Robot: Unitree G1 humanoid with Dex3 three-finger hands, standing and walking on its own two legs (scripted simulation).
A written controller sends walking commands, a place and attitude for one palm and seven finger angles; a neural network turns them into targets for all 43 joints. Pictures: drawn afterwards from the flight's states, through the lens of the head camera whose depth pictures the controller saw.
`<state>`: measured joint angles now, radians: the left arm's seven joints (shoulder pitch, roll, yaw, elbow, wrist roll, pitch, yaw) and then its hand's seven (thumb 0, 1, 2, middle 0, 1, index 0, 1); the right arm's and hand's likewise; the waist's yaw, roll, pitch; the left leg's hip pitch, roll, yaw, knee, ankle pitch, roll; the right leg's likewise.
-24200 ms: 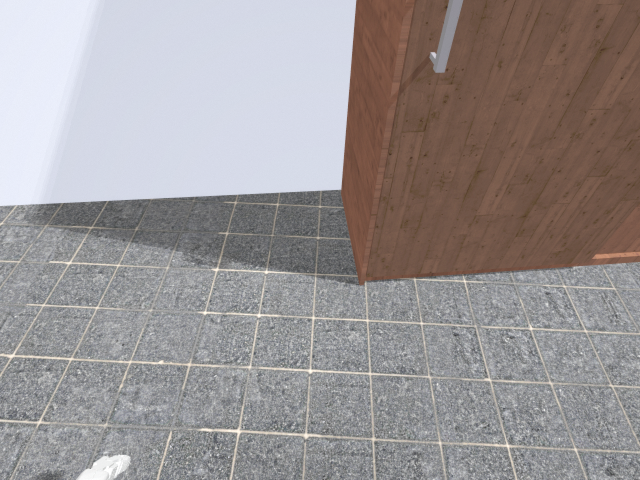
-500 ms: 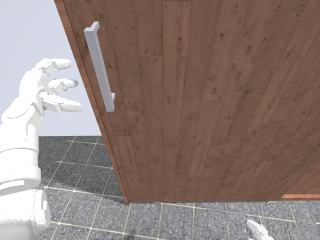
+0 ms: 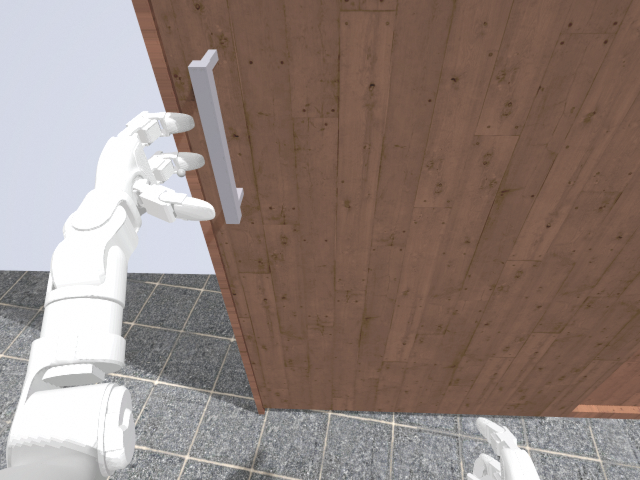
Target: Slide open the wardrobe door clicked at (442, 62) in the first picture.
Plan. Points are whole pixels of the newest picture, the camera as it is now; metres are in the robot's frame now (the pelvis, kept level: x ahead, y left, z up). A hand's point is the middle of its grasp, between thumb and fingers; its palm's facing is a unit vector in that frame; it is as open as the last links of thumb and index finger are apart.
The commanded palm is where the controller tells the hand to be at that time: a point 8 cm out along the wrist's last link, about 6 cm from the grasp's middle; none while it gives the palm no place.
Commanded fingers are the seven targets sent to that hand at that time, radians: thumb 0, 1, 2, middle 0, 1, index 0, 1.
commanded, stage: feel for the door with the fingertips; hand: left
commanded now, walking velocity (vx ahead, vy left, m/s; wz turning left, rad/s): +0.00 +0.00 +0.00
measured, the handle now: (223, 144) +0.47 +0.16 +0.21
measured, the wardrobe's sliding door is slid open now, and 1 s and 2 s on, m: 0.00 0.00 0.00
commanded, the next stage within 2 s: slide the fingers in behind the handle in 0.50 s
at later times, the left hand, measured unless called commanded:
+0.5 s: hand (184, 161) +0.42 +0.20 +0.22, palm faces +0.09 -1.00 -0.01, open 14.0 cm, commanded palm +0.39 +0.25 +0.22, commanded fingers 0.00 -0.50 0.30 -0.30 -1.20 -0.30 -1.20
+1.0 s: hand (195, 168) +0.41 +0.18 +0.21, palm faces +0.05 -1.00 -0.01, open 14.0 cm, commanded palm +0.38 +0.23 +0.22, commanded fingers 0.00 -0.50 0.30 -0.30 -1.20 -0.30 -1.20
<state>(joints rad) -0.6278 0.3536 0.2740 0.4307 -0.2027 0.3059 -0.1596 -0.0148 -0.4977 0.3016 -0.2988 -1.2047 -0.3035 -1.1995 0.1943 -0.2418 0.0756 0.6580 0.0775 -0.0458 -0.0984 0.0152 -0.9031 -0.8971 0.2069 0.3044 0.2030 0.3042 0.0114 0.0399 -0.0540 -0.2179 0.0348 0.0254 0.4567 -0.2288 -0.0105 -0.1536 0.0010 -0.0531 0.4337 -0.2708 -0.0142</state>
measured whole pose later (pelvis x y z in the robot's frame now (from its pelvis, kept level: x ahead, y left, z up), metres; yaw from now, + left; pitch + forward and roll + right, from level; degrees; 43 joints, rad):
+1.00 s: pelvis +0.00 +0.00 +0.00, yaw -1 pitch +0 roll +0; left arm -0.65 0.34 0.27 0.49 -0.18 0.26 -0.14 -0.01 -0.50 0.30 -0.30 -1.20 -0.30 -1.20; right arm 0.24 -0.25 0.05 0.66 0.08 -0.04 -0.09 0.02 -0.90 -0.90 0.21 0.30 0.20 0.30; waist 0.00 0.05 -0.05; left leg -0.22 0.04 0.04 0.45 -0.23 -0.01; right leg -0.16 0.00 -0.04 0.42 -0.27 -0.01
